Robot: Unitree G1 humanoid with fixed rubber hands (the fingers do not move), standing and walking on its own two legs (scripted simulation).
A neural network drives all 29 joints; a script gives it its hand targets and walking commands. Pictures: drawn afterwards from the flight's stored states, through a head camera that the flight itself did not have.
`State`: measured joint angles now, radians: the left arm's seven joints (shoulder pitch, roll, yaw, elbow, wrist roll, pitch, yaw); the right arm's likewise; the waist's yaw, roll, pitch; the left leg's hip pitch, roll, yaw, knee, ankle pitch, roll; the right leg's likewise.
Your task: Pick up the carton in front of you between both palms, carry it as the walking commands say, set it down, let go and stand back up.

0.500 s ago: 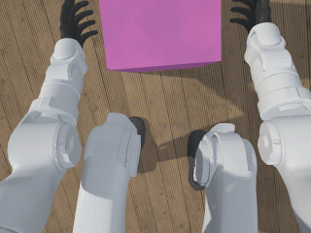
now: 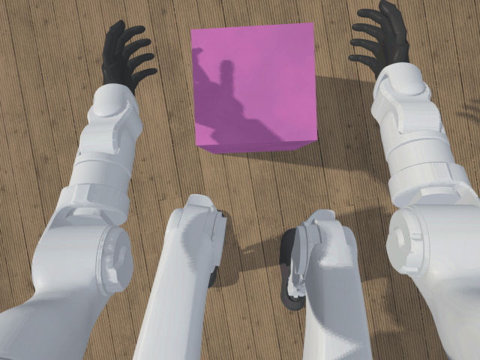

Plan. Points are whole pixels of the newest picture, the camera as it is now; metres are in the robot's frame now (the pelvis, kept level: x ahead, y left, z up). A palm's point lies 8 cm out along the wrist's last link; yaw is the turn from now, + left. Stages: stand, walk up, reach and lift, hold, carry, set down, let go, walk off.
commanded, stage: set down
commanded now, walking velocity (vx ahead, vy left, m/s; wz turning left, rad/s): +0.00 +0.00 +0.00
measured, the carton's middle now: (252, 101) +0.52 +0.04 -0.33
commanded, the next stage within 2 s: let go in 0.60 s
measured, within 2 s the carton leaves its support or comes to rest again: neither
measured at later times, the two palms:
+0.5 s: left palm (42, 34) +0.48 +0.23 +0.04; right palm out of the picture +0.54 -0.16 +0.03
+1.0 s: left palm out of the picture +0.40 +0.24 +0.16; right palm out of the picture +0.43 -0.19 +0.15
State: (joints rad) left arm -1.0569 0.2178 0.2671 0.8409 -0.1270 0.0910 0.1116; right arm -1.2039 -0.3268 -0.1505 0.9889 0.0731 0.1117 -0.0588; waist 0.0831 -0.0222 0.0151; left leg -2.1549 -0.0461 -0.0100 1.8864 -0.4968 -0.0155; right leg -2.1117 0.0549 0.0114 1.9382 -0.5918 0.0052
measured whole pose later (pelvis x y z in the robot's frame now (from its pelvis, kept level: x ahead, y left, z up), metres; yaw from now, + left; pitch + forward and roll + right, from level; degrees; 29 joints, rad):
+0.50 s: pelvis +0.02 +0.00 +0.13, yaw +0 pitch +46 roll +0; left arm -0.90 0.19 0.31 0.73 -0.07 0.13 0.05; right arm -1.05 -0.30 -0.20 0.88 0.01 0.15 0.00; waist 0.09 -0.03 -0.12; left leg -1.80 -0.04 -0.02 1.40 -0.40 -0.01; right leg -1.77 0.06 0.03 1.44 -0.47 0.00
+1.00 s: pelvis +0.08 +0.01 +0.26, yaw -1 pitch +33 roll -1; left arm -0.35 0.19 0.18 0.58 0.04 0.06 -0.08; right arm -0.43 -0.16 -0.18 0.62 -0.06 0.08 -0.04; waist 0.06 0.00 -0.08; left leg -1.13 -0.03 -0.03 0.87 -0.30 0.01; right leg -1.09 0.05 0.06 0.87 -0.35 0.01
